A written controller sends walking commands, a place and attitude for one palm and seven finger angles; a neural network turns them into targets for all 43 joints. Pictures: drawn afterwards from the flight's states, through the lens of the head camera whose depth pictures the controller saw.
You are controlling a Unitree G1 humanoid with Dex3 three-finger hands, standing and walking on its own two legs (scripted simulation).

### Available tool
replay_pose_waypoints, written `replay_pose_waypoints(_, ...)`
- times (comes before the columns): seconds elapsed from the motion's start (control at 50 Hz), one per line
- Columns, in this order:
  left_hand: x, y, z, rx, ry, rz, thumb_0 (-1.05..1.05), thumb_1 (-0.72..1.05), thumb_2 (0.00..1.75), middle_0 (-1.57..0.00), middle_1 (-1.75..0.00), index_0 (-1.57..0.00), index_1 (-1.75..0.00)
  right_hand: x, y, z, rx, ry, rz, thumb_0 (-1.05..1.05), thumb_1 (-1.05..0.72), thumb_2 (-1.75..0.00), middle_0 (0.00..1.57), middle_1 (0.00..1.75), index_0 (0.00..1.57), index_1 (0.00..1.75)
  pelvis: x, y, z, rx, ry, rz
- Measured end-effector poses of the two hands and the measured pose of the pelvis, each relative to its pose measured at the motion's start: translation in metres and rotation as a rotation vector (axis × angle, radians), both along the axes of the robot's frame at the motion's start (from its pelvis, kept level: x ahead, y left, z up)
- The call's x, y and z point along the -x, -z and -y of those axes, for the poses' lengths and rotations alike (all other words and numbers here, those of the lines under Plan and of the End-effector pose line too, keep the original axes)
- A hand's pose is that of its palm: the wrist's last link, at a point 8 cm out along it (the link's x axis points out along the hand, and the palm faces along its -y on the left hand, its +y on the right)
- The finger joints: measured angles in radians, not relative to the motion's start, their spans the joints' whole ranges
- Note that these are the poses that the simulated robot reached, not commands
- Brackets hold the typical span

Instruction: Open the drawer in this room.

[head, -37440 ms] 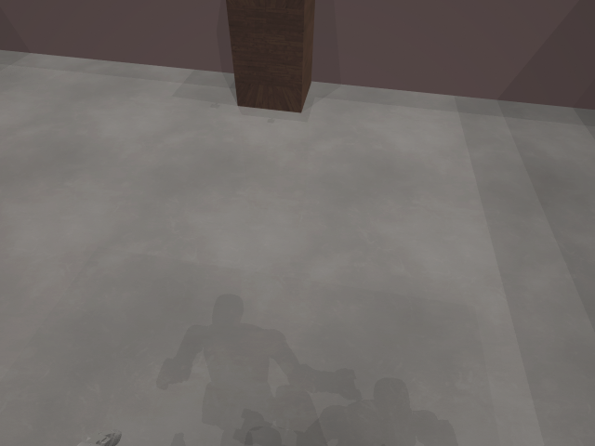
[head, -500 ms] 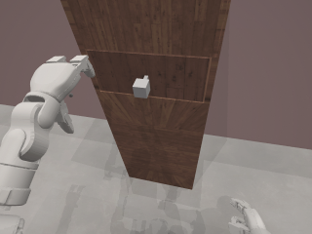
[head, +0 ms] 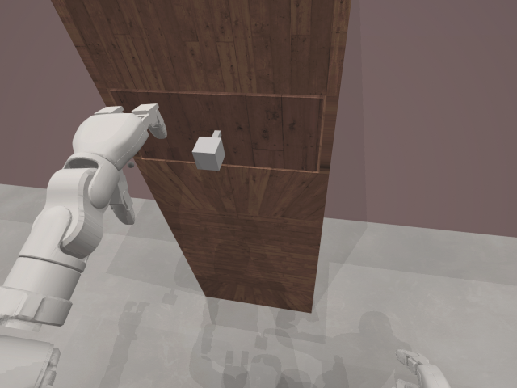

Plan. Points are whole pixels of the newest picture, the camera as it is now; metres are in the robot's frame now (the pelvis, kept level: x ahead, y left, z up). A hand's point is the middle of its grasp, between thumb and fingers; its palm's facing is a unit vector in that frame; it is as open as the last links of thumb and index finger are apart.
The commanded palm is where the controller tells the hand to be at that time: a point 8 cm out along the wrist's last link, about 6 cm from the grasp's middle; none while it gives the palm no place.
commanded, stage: move the hooked fingers above the handle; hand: left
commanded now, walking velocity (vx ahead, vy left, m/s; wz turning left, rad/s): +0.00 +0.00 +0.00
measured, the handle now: (212, 146) +0.50 +0.14 +0.10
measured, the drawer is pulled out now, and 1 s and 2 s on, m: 0.00 0.00 0.00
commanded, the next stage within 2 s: none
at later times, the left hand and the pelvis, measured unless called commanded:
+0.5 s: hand (186, 161) +0.42 +0.16 +0.13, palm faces -0.12 -0.01 -0.99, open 13.9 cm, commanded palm +0.42 +0.16 +0.23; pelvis +0.02 +0.00 +0.00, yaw +0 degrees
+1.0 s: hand (198, 133) +0.46 +0.14 +0.16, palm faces -0.03 -0.01 -1.00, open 13.6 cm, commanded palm +0.43 +0.16 +0.22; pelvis +0.00 -0.01 +0.00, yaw -3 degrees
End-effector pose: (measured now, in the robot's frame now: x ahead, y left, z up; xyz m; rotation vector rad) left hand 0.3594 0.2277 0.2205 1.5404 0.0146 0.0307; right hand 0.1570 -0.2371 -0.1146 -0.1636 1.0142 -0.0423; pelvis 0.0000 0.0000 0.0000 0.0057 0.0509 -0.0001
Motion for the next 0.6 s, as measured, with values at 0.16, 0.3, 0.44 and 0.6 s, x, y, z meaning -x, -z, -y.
replay_pose_waypoints(0.16, -0.008, 0.008, 0.077, 0.023, 0.321, 0.037, 0.0, -0.49, 0.3, -0.33, -1.2, -0.32, -1.2, -0.019, -0.005, -0.002, 0.007, 0.016, 0.059, 0.01, -0.9, -0.89, 0.19, 0.3, 0.2, 0.3, -0.009, 0.001, 0.0, -0.003, 0.005, -0.004)
replay_pose_waypoints(0.3, -0.05, -0.02, 0.043, 0.023, 0.071, 0.152, 0.0, -0.49, 0.3, -0.32, -1.2, -0.32, -1.2, -0.014, 0.0, -0.007, -0.035, 0.033, 0.02, 0.01, -0.9, -0.89, 0.19, 0.3, 0.2, 0.3, -0.012, 0.001, 0.005, -0.009, 0.032, -0.023)
replay_pose_waypoints(0.44, -0.057, 0.009, 0.029, -0.027, -0.05, -0.06, 0.0, -0.49, 0.3, -0.32, -1.2, -0.31, -1.2, -0.002, 0.007, 0.004, -0.019, 0.046, -0.053, 0.01, -0.9, -0.89, 0.2, 0.3, 0.2, 0.3, -0.017, 0.002, 0.007, -0.01, 0.005, -0.038)
replay_pose_waypoints(0.6, -0.044, 0.016, 0.101, 0.009, 0.341, 0.006, 0.0, -0.48, 0.3, -0.32, -1.23, -0.32, -1.2, -0.006, 0.006, 0.012, 0.044, 0.057, -0.019, 0.01, -0.9, -0.89, 0.19, 0.3, 0.2, 0.3, -0.019, 0.004, 0.002, -0.009, -0.005, -0.032)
